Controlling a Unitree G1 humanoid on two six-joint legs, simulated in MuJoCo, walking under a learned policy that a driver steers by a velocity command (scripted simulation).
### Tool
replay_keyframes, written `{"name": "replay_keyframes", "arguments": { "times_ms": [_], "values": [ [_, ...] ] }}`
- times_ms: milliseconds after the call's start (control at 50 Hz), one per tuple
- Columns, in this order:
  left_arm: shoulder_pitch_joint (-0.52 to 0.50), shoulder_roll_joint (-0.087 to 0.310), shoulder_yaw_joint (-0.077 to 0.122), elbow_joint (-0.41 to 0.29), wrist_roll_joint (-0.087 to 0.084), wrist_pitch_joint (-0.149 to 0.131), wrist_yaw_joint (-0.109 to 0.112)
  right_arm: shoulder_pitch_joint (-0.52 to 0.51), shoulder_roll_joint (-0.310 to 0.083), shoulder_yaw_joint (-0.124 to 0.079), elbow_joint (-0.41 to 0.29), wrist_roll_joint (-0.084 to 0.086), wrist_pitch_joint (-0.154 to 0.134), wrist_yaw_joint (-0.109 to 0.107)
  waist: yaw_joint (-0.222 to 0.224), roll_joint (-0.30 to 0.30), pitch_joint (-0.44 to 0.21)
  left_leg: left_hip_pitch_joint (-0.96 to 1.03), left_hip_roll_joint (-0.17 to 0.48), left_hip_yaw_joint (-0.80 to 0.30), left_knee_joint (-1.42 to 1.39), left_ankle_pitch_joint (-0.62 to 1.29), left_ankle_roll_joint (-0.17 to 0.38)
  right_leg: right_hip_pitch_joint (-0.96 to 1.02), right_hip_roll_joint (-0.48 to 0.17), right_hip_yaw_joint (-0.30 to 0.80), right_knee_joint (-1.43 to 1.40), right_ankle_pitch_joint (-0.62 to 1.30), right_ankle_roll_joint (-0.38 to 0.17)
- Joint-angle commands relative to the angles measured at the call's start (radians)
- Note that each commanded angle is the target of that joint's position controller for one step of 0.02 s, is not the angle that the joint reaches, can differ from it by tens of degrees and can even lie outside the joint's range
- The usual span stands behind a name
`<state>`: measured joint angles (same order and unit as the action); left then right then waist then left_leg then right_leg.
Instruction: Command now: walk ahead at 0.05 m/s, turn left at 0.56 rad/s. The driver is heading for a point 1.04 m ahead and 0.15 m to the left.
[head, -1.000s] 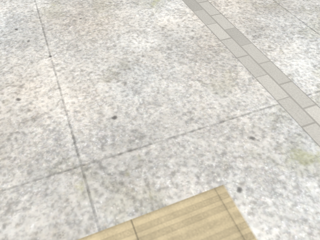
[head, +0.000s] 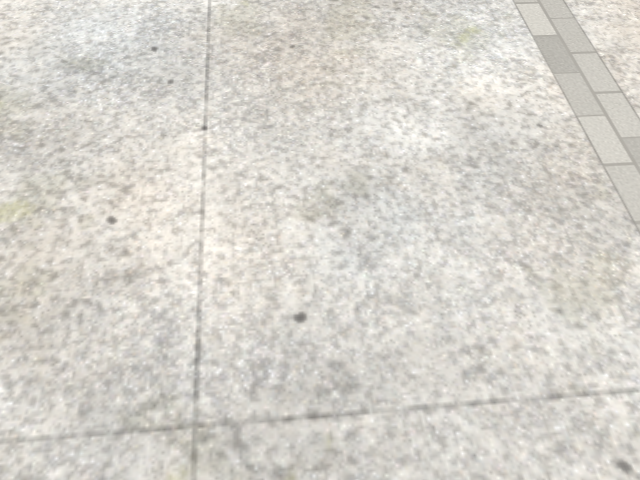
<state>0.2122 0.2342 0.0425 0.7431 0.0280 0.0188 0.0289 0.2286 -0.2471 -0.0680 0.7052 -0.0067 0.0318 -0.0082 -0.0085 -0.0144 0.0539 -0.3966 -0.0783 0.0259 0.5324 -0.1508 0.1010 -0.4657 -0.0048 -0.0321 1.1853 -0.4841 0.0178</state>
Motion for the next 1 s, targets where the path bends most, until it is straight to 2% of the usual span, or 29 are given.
{"name": "replay_keyframes", "arguments": {
  "times_ms": [20,80,140,200,240,280,300,320,340,360,380,400,420,460,520,580,600,620,640,660,680,700,720,740,760,780,800,860,1000],
  "values": [
    [0.079,0.082,0.020,-0.052,0.011,0.015,0.000,0.006,-0.113,-0.028,-0.061,-0.007,-0.004,-0.001,0.032,0.073,-0.123,0.120,0.233,-0.310,-0.232,0.256,0.161,-0.042,-0.007,0.052,-0.055,0.064,0.011],
    [0.058,0.067,0.012,-0.061,-0.003,0.024,0.001,0.026,-0.153,-0.043,-0.055,-0.013,-0.008,0.007,0.015,0.095,-0.140,0.118,0.212,-0.335,-0.252,0.084,0.147,-0.025,0.002,0.059,-0.182,0.070,0.016],
    [0.006,0.078,0.011,-0.083,-0.005,0.026,0.002,0.028,-0.163,-0.051,-0.060,-0.017,0.006,0.011,-0.010,0.137,-0.122,0.093,0.201,-0.396,-0.285,-0.168,0.133,-0.004,0.012,0.067,-0.287,0.087,0.013],
    [0.005,0.082,0.010,-0.091,-0.015,0.016,0.004,0.016,-0.172,-0.057,-0.067,-0.023,0.015,0.020,-0.018,0.148,-0.115,0.063,0.194,-0.442,-0.280,-0.206,0.115,0.072,0.041,0.058,-0.394,0.071,-0.002],
    [0.043,0.085,0.010,-0.087,-0.024,0.006,0.007,0.002,-0.171,-0.060,-0.070,-0.022,0.020,0.025,-0.006,0.162,-0.115,0.042,0.187,-0.478,-0.276,-0.199,0.088,0.155,0.066,0.050,-0.511,0.070,-0.028],
    [0.126,0.088,0.013,-0.068,-0.022,-0.009,0.018,-0.027,-0.158,-0.057,-0.073,-0.005,0.021,0.023,0.043,0.151,-0.101,-0.030,0.140,-0.478,-0.241,-0.249,0.020,0.307,0.073,0.050,-0.760,0.151,-0.062],
    [0.146,0.157,0.028,-0.072,-0.008,-0.017,0.029,-0.015,-0.119,-0.048,-0.083,0.005,0.016,0.018,0.038,0.043,-0.088,-0.104,0.068,-0.411,-0.135,-0.336,-0.044,0.364,-0.074,0.192,-0.903,0.064,-0.096],
    [0.099,0.266,0.051,-0.101,0.006,-0.017,0.031,-0.021,-0.067,-0.039,-0.113,0.021,0.007,0.013,0.025,-0.209,-0.079,-0.258,-0.105,-0.176,0.135,-0.381,-0.089,0.373,-0.353,0.516,-1.023,-0.074,-0.188],
    [0.029,0.255,0.053,-0.112,0.016,-0.014,0.026,-0.038,-0.144,-0.056,-0.098,-0.030,0.000,0.009,0.024,-0.172,-0.025,-0.250,-0.059,-0.121,0.346,-0.385,-0.105,0.217,-0.415,0.533,-1.019,0.056,-0.257],
    [-0.003,0.175,0.030,-0.119,0.014,-0.019,0.024,-0.024,-0.161,-0.066,-0.077,-0.034,-0.001,0.015,-0.006,-0.096,-0.032,-0.165,-0.042,-0.159,0.463,-0.327,-0.103,0.164,-0.343,0.444,-0.980,0.202,-0.254],
    [-0.049,0.137,0.019,-0.118,0.007,-0.024,0.020,0.026,-0.145,-0.062,-0.052,-0.032,0.004,0.022,-0.049,-0.070,-0.036,-0.129,-0.046,-0.157,0.540,-0.270,-0.105,0.150,-0.268,0.325,-0.947,0.327,-0.220],
    [-0.074,0.129,0.017,-0.125,0.002,-0.027,0.016,0.067,-0.137,-0.060,-0.034,-0.031,0.012,0.028,-0.066,-0.101,-0.060,-0.125,-0.048,-0.144,0.599,-0.237,-0.110,0.187,-0.219,0.249,-0.923,0.411,-0.199],
    [-0.071,0.123,0.016,-0.129,0.000,-0.029,0.015,0.088,-0.130,-0.055,-0.021,-0.027,0.019,0.034,-0.058,-0.128,-0.071,-0.136,-0.051,-0.129,0.633,-0.238,-0.119,0.224,-0.198,0.204,-0.901,0.512,-0.201],
    [-0.008,0.123,0.018,-0.113,-0.002,-0.030,0.010,0.047,-0.115,-0.044,-0.028,-0.018,0.026,0.035,-0.017,-0.123,-0.081,-0.158,-0.043,-0.117,0.590,-0.248,-0.137,0.309,-0.194,0.172,-0.869,0.625,-0.214],
    [0.065,0.141,0.026,-0.082,-0.005,-0.032,0.009,-0.019,-0.081,-0.020,-0.044,-0.010,0.034,0.033,0.029,-0.144,-0.092,-0.125,-0.020,-0.109,0.397,-0.284,-0.150,0.402,-0.212,0.167,-0.828,0.681,-0.223],
    [0.076,0.168,0.034,-0.064,-0.001,-0.024,-0.002,-0.045,-0.068,-0.001,-0.048,0.002,0.036,0.025,0.050,-0.195,-0.098,0.033,-0.004,-0.032,0.173,-0.356,-0.131,0.370,-0.211,0.157,-0.799,0.700,-0.228],
    [0.084,0.178,0.037,-0.054,-0.001,-0.018,-0.007,-0.040,-0.072,0.001,-0.045,0.007,0.034,0.020,0.050,-0.203,-0.097,0.071,-0.005,-0.012,0.101,-0.331,-0.121,0.366,-0.212,0.163,-0.783,0.733,-0.229],
    [0.081,0.181,0.038,-0.044,-0.007,-0.012,-0.009,-0.015,-0.065,0.006,-0.033,0.008,0.029,0.016,0.028,-0.190,-0.093,0.131,-0.004,0.001,-0.025,-0.241,-0.109,0.351,-0.202,0.153,-0.754,0.762,-0.216],
    [0.079,0.178,0.036,-0.034,-0.015,-0.008,-0.010,0.014,-0.060,0.012,-0.018,0.003,0.017,0.010,0.001,-0.159,-0.086,0.226,0.008,-0.004,-0.208,-0.068,-0.095,0.308,-0.189,0.138,-0.723,0.760,-0.181],
    [0.101,0.162,0.033,-0.029,-0.016,-0.012,-0.011,0.017,-0.091,0.012,-0.013,-0.011,0.004,0.004,0.009,-0.114,-0.106,0.341,0.065,-0.087,-0.267,0.035,-0.078,0.234,-0.178,0.134,-0.704,0.666,-0.127],
    [0.125,0.104,0.018,-0.053,-0.010,-0.017,-0.019,0.039,-0.153,0.009,-0.022,-0.028,-0.012,-0.002,0.030,0.066,-0.159,0.454,0.268,-0.308,-0.289,0.140,-0.050,0.133,-0.121,0.079,-0.601,0.411,-0.071],
    [0.110,0.043,-0.005,-0.061,-0.023,-0.014,-0.015,-0.037,-0.172,0.009,-0.020,-0.013,-0.016,-0.006,0.058,0.224,-0.089,0.274,0.359,-0.351,-0.219,0.365,0.044,0.165,-0.035,0.018,-0.707,0.124,-0.039],
    [0.074,0.083,0.001,-0.042,-0.015,-0.004,-0.010,-0.067,-0.107,0.024,-0.022,-0.007,-0.022,-0.003,0.037,0.173,-0.066,0.232,0.314,-0.310,-0.203,0.312,0.054,0.233,-0.043,0.028,-0.715,0.136,-0.031],
    [0.053,0.096,0.007,-0.034,-0.013,-0.004,-0.012,-0.086,-0.090,0.032,-0.021,-0.007,-0.027,-0.003,0.035,0.163,-0.053,0.221,0.265,-0.275,-0.201,0.232,0.025,0.252,-0.031,0.029,-0.742,0.215,-0.031],
    [0.046,0.107,0.009,-0.022,-0.013,-0.008,-0.017,-0.085,-0.092,0.033,-0.014,-0.012,-0.026,-0.007,0.031,0.164,-0.049,0.215,0.223,-0.247,-0.199,0.174,-0.003,0.282,-0.036,0.034,-0.768,0.294,-0.028],
    [0.046,0.125,0.015,-0.018,-0.008,-0.012,-0.021,-0.066,-0.101,0.033,-0.005,-0.006,-0.030,-0.014,0.024,0.177,-0.048,0.206,0.200,-0.235,-0.198,0.161,-0.021,0.301,-0.049,0.046,-0.773,0.356,-0.027],
    [0.063,0.129,0.015,-0.005,-0.010,-0.017,-0.024,-0.042,-0.103,0.031,0.006,-0.002,-0.032,-0.015,0.020,0.152,-0.058,0.214,0.181,-0.219,-0.199,0.144,-0.030,0.309,-0.058,0.052,-0.774,0.385,-0.028],
    [0.071,0.102,0.008,0.034,-0.014,-0.020,-0.020,-0.022,-0.095,0.034,0.033,-0.002,-0.035,-0.017,0.019,0.065,-0.037,0.215,0.171,-0.206,-0.189,0.105,-0.032,0.311,-0.061,0.057,-0.796,0.391,-0.027],
    [0.069,0.096,0.008,0.107,-0.015,-0.016,-0.013,-0.014,-0.088,0.038,0.097,-0.004,-0.039,-0.019,0.025,0.025,-0.024,0.181,0.155,-0.194,-0.202,0.050,-0.033,0.345,-0.075,0.072,-0.817,0.394,-0.037]
  ]
}}
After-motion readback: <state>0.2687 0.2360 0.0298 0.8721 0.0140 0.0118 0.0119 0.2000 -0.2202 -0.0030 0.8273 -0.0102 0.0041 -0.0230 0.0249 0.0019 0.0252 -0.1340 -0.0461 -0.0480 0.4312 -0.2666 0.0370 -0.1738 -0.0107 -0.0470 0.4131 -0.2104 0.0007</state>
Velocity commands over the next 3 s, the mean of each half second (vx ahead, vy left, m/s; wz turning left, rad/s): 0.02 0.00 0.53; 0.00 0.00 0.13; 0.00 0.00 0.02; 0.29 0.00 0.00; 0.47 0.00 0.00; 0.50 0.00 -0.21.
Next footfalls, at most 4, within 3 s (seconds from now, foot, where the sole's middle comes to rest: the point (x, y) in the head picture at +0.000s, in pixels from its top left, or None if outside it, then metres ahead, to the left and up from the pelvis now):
0.30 right None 0.08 -0.13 -0.77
0.68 left None -0.02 0.07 -0.77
2.20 right None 0.40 0.01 -0.77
2.74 left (198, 390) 0.65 0.27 -0.77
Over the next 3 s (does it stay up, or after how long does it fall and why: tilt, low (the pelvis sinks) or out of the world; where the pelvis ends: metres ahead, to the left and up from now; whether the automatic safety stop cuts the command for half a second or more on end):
stays up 0.64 0.19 0.02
